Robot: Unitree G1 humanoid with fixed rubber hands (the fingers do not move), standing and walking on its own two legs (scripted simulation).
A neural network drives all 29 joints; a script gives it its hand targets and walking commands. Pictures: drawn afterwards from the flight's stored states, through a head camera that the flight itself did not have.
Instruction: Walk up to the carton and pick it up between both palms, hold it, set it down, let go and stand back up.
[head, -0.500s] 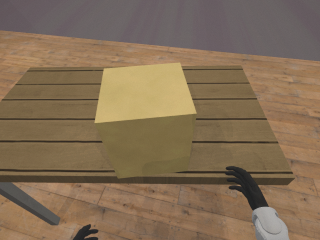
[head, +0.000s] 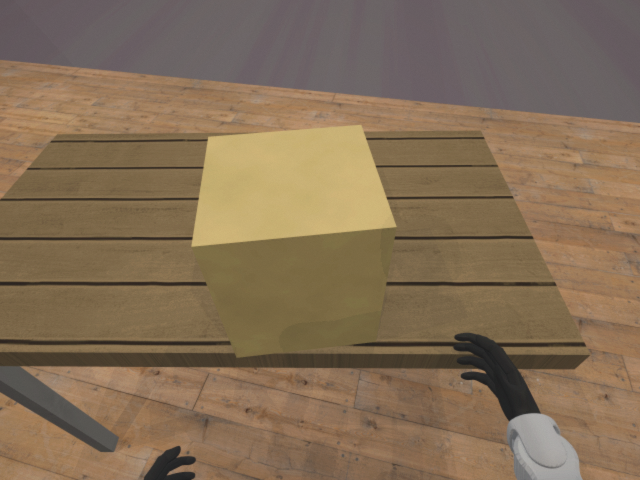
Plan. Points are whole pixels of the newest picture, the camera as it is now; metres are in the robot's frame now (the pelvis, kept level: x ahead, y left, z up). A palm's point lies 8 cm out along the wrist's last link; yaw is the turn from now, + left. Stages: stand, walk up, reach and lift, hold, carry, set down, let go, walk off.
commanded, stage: stand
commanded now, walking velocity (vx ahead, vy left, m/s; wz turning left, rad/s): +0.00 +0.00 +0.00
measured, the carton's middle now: (296, 245) +0.41 +0.06 +0.07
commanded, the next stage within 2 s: none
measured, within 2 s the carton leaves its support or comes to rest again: neither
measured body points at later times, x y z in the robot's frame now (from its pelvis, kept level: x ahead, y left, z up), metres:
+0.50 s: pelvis +0.00 +0.00 +0.00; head +0.00 +0.00 +0.45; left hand +0.13 +0.26 -0.11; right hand +0.23 -0.21 -0.01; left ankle +0.02 +0.12 -0.73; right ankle +0.00 -0.14 -0.73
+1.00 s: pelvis +0.01 +0.01 +0.00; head +0.01 +0.00 +0.45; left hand +0.14 +0.26 -0.11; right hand +0.23 -0.21 -0.01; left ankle +0.02 +0.12 -0.73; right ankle +0.00 -0.14 -0.73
